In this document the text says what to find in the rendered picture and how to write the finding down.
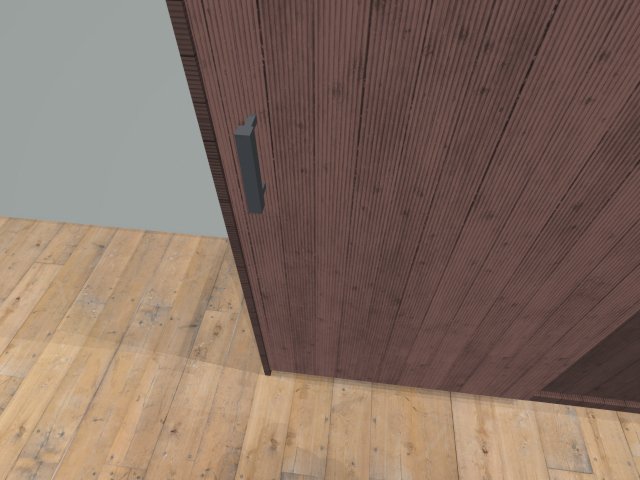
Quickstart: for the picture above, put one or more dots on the handle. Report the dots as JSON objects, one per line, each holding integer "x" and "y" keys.
{"x": 249, "y": 164}

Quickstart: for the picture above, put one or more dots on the wardrobe door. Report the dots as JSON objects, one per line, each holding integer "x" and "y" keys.
{"x": 452, "y": 191}
{"x": 611, "y": 369}

